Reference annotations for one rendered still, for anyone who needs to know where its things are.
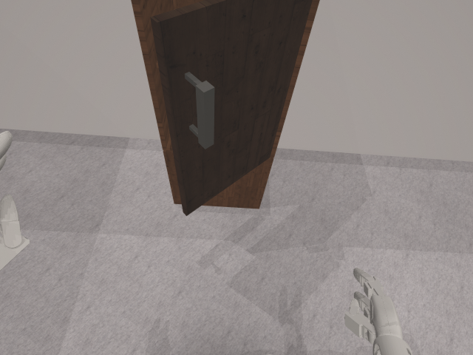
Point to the cupboard door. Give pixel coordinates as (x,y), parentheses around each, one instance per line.
(247,50)

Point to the handle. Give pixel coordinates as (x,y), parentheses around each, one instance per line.
(205,111)

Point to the right robot hand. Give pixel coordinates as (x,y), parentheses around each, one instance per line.
(380,316)

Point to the left robot hand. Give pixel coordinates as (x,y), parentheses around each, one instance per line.
(11,241)

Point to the right robot forearm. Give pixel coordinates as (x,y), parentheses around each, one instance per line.
(390,345)

